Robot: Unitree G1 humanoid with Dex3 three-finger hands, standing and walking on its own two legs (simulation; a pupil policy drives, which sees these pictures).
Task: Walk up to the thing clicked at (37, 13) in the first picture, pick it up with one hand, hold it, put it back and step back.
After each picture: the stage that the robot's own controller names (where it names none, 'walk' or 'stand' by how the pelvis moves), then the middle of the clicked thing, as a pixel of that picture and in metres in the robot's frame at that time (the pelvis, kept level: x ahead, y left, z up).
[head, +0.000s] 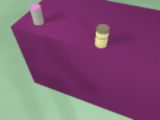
stand; (37, 14) +0.92 +0.30 -0.05
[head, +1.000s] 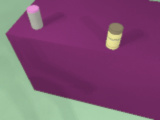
walk; (35, 17) +0.81 +0.26 -0.02
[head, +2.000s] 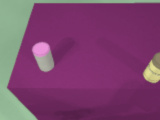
stand; (44, 57) +0.48 +0.16 -0.03
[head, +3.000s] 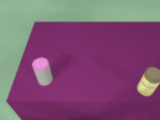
stand; (43, 72) +0.45 +0.19 -0.05
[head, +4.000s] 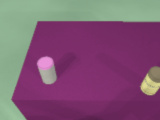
stand; (47, 70) +0.46 +0.17 -0.06
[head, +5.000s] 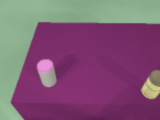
stand; (47, 73) +0.45 +0.17 -0.06
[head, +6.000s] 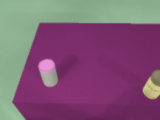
stand; (48, 73) +0.45 +0.16 -0.06
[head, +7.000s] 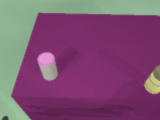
rise first; (48, 66) +0.45 +0.17 -0.05
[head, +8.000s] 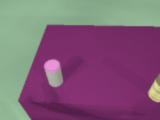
go down; (54, 73) +0.45 +0.16 -0.05
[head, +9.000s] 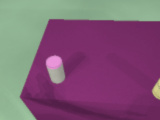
go down; (56, 70) +0.45 +0.15 -0.05
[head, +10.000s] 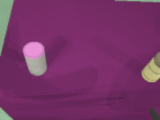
go down; (35, 59) +0.44 +0.15 +0.01
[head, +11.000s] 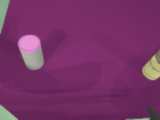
approach; (32, 53) +0.45 +0.15 +0.02
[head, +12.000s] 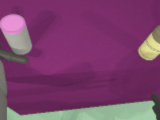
close; (17, 36) +0.48 +0.16 +0.05
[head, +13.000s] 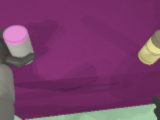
lift; (20, 46) +0.45 +0.16 +0.05
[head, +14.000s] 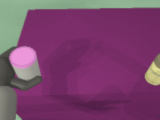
lift; (27, 68) +0.35 +0.17 +0.12
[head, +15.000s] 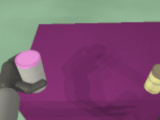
hold; (32, 72) +0.32 +0.16 +0.14
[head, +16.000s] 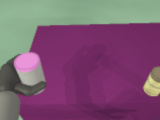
hold; (31, 74) +0.32 +0.16 +0.13
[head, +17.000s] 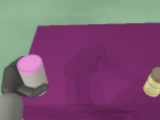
hold; (34, 76) +0.32 +0.15 +0.12
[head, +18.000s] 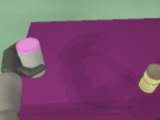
crouch; (32, 58) +0.39 +0.16 +0.12
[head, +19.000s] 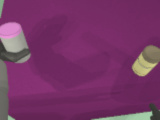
lower; (15, 43) +0.46 +0.18 +0.07
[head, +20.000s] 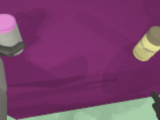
lower; (8, 36) +0.49 +0.17 +0.05
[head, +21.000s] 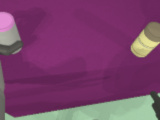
lower; (6, 34) +0.49 +0.17 +0.05
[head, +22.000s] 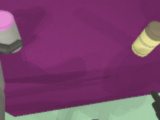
lower; (6, 33) +0.49 +0.17 +0.06
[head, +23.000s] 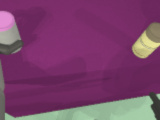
rest; (6, 33) +0.49 +0.17 +0.06
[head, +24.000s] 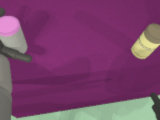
withdraw; (12, 37) +0.49 +0.16 +0.05
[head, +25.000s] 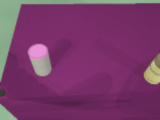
sink last; (40, 60) +0.45 +0.15 +0.01
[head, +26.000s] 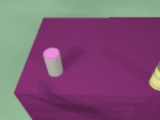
stand; (53, 62) +0.48 +0.15 +0.00
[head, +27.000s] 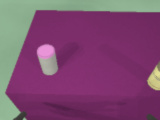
stand; (48, 60) +0.46 +0.15 +0.01
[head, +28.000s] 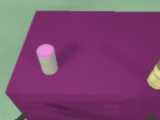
stand; (47, 60) +0.47 +0.16 +0.01
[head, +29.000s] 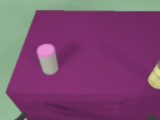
stand; (48, 59) +0.47 +0.16 +0.01
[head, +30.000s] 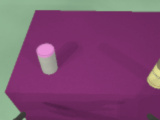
stand; (47, 59) +0.47 +0.15 +0.01
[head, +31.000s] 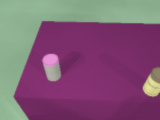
stand; (52, 67) +0.48 +0.15 -0.05
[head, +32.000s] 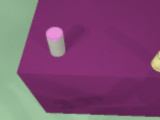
walk; (56, 42) +0.53 +0.12 -0.03
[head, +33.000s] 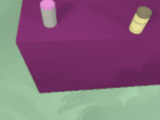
walk; (48, 14) +0.70 +0.17 -0.03
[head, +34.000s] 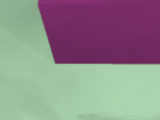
walk; out of the picture +1.02 +0.14 -0.02
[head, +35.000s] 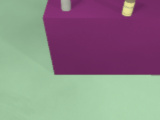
stand; (65, 1) +1.09 +0.13 -0.05
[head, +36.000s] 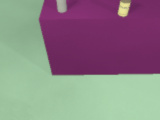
stand; (61, 2) +1.08 +0.14 -0.06
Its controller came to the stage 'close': yes
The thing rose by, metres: 0.20
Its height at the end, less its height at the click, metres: +0.00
